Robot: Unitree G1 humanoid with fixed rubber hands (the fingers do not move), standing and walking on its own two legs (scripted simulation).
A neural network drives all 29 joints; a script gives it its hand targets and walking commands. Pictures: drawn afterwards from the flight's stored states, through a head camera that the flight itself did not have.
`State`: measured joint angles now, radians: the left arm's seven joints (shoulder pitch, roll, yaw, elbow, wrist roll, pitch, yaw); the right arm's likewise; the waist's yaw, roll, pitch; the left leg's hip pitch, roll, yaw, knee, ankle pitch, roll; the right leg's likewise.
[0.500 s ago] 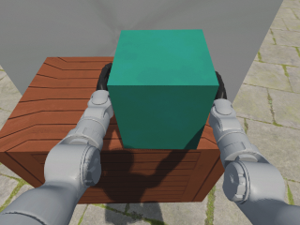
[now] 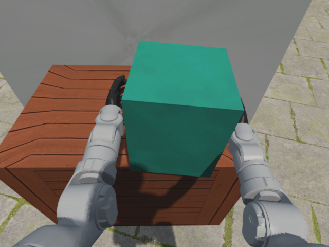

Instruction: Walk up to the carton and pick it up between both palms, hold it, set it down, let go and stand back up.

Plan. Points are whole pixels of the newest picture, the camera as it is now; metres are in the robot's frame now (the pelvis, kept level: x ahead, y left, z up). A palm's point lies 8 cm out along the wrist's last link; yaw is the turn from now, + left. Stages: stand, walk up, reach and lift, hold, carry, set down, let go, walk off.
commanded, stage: reach and lift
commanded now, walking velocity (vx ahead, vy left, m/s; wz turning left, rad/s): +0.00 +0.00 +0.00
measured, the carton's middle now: (176, 112) +0.43 -0.03 +0.10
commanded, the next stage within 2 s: none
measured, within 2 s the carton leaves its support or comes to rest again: neither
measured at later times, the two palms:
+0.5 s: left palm (101, 102) +0.39 +0.15 +0.16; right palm (236, 119) +0.36 -0.16 +0.14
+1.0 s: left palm (103, 99) +0.37 +0.13 +0.20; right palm (250, 121) +0.33 -0.18 +0.16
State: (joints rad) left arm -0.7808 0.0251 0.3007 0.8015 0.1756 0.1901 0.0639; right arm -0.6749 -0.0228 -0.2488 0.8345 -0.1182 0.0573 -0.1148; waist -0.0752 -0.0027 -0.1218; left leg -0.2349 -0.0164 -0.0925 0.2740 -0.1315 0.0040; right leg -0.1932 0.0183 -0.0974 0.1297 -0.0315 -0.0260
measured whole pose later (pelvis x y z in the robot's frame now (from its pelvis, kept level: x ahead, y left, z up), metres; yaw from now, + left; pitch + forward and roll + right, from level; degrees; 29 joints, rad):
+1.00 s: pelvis -0.03 +0.01 +0.00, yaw -1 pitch -4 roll -1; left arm -0.72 0.00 0.24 0.18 0.26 0.72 0.02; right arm -0.63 -0.05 -0.12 0.45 0.10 0.38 -0.14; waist -0.11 -0.06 0.03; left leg -0.11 -0.01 -0.07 0.34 -0.15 0.01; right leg -0.07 0.02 -0.08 0.18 -0.04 -0.02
